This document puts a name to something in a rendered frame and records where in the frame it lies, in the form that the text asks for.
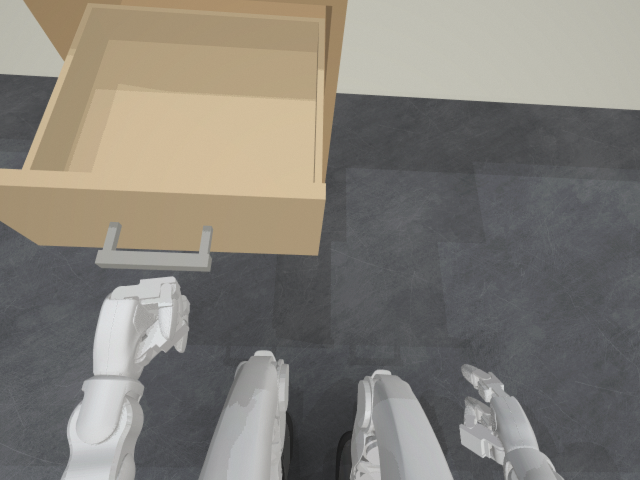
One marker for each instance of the robot left shin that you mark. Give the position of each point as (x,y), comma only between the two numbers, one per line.
(278,432)

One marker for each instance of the cabinet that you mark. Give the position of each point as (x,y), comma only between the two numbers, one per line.
(60,19)

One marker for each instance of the drawer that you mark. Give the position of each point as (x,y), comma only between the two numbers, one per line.
(167,120)

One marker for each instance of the robot left hand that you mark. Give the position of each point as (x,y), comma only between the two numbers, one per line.
(154,307)

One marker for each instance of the handle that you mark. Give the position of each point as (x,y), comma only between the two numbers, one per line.
(110,258)

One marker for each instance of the robot right shin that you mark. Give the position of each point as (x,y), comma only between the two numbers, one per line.
(364,450)

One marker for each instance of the robot right forearm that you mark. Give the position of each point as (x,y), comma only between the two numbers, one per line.
(528,464)

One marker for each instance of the robot shin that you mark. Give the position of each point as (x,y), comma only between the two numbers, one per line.
(364,450)
(278,432)

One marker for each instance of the robot right hand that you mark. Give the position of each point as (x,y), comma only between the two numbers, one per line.
(505,426)

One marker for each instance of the robot left forearm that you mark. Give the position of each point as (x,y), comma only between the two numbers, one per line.
(103,429)

